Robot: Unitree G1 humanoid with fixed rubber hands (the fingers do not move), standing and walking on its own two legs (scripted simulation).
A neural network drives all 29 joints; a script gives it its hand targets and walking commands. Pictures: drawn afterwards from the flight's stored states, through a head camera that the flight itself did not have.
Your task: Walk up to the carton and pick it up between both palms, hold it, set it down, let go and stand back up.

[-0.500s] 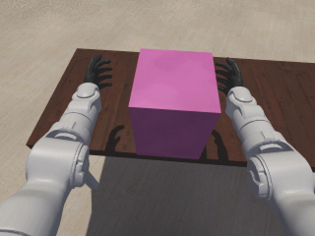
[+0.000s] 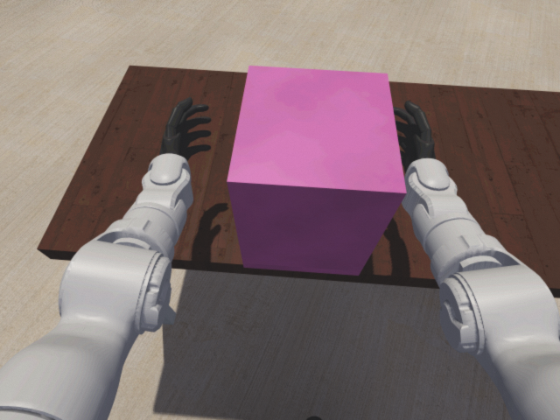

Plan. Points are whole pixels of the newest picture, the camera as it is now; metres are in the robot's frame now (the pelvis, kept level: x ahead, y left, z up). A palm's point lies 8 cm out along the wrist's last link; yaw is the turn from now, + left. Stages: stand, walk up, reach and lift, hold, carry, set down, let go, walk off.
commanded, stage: reach and lift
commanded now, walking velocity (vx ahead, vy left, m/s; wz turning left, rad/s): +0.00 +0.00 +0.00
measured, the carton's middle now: (308, 179) +0.47 -0.04 +0.03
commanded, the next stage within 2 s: none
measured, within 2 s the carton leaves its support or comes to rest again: leaves its support in 1.96 s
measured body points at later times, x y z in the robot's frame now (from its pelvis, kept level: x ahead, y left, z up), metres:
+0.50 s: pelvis +0.01 +0.01 +0.02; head +0.10 +0.00 +0.46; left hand +0.49 +0.12 +0.09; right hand +0.45 -0.17 +0.08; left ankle +0.00 +0.13 -0.73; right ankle +0.01 -0.10 -0.73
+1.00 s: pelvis +0.03 +0.01 +0.02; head +0.10 +0.01 +0.46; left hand +0.48 +0.12 +0.09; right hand +0.44 -0.17 +0.08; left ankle +0.00 +0.13 -0.73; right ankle +0.01 -0.10 -0.73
